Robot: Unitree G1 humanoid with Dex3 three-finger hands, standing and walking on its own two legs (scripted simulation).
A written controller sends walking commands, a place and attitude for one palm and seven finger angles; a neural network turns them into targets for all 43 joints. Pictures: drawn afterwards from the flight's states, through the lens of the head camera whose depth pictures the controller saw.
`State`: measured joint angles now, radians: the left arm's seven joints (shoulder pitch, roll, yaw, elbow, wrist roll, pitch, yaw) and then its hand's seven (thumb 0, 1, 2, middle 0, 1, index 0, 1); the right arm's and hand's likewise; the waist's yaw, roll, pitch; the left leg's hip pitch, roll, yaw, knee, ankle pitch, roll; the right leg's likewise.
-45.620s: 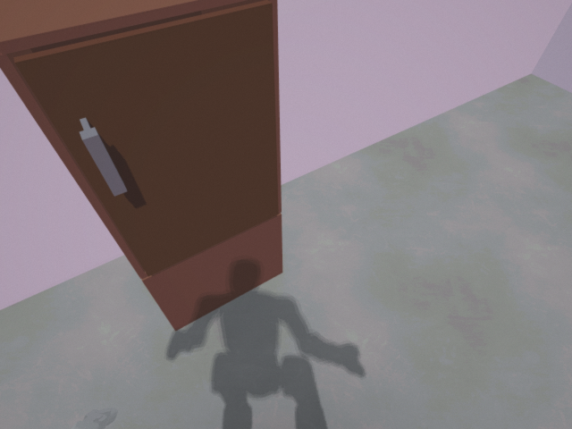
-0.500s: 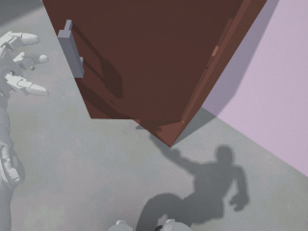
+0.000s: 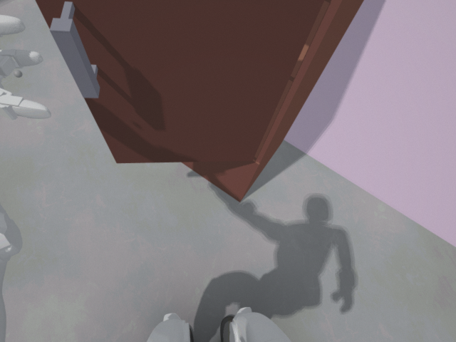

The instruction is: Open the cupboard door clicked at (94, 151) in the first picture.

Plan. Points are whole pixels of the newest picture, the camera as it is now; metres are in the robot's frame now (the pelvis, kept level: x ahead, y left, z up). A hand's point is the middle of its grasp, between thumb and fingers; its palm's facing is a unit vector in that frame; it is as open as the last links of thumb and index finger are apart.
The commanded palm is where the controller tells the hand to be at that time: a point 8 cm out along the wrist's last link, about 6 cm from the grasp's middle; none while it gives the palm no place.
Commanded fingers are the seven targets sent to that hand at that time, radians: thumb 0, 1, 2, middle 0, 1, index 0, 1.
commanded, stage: slide the fingers in behind the handle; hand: left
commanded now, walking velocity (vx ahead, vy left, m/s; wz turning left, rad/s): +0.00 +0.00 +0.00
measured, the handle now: (80, 53) +0.56 +0.19 +0.11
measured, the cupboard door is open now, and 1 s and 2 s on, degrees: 39 39 39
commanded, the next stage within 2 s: close the thumb around the handle in 1.58 s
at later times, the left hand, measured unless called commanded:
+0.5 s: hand (43, 77) +0.51 +0.24 +0.11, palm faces -0.01 -1.00 +0.00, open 14.0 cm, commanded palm +0.50 +0.27 +0.11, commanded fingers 0.00 -0.50 0.30 -0.30 -1.20 -0.30 -1.20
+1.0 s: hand (67, 75) +0.52 +0.20 +0.11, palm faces +0.00 -1.00 +0.00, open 14.0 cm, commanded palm +0.49 +0.24 +0.11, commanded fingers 0.00 -0.50 0.30 -0.30 -1.20 -0.30 -1.20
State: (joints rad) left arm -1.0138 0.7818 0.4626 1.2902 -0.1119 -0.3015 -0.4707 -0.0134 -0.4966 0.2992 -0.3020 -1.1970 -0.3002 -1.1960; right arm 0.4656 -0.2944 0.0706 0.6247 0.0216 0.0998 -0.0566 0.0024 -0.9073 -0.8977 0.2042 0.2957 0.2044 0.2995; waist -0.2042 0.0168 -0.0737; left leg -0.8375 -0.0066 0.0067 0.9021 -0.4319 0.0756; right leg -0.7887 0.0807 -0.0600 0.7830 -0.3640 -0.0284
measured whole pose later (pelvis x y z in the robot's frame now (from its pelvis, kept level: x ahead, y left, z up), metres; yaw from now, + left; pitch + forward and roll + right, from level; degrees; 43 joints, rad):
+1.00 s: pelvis +0.01 -0.01 +0.00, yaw +1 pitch +19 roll -3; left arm -0.96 0.59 0.38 1.22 -0.12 -0.30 -0.31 -0.01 -0.50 0.30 -0.30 -1.20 -0.30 -1.21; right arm 0.44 -0.28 0.04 0.62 0.02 0.08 -0.02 0.00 -0.91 -0.90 0.20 0.30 0.20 0.30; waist -0.18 0.03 -0.10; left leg -0.78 -0.01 0.00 0.88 -0.44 0.06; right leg -0.74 0.08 -0.06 0.78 -0.38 -0.04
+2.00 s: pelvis +0.00 -0.02 +0.00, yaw +1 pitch +18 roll -3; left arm -0.95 0.54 0.35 1.22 -0.12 -0.34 -0.28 -0.01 -0.05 0.49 -0.33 -1.24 -0.33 -1.24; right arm 0.43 -0.28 0.04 0.63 0.02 0.06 -0.02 0.00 -0.91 -0.90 0.20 0.30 0.20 0.30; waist -0.17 0.03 -0.10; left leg -0.77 -0.01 0.01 0.87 -0.43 0.06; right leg -0.73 0.08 -0.06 0.79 -0.38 -0.05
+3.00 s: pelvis +0.01 -0.02 +0.02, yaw +0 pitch +13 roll -2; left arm -0.54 0.31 0.27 0.79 -0.19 -0.29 -0.21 0.00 0.68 0.73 -0.37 -1.35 -0.36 -1.35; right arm 0.38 -0.26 0.02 0.57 0.04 0.06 0.00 0.01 -0.91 -0.90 0.20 0.30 0.20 0.30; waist -0.09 0.03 -0.13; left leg -0.60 -0.01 0.03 0.79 -0.42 0.06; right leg -0.59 0.08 -0.03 0.73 -0.38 -0.05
